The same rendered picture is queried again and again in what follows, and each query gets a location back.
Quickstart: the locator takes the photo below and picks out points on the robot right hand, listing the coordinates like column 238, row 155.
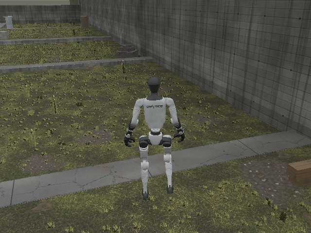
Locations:
column 178, row 135

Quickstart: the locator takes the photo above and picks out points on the robot left hand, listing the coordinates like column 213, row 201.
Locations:
column 126, row 140

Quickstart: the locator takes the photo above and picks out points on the robot left forearm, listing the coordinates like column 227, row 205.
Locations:
column 130, row 129

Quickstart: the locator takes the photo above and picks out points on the robot right forearm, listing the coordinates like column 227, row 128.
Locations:
column 179, row 127

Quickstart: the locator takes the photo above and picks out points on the robot right upper arm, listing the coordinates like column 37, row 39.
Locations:
column 172, row 110

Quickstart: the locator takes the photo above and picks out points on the humanoid robot head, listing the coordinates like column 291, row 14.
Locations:
column 154, row 84

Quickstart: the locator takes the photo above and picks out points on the robot left upper arm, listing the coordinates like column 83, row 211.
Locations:
column 136, row 111

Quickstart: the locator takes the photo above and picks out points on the left robot shin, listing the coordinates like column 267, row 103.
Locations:
column 144, row 178

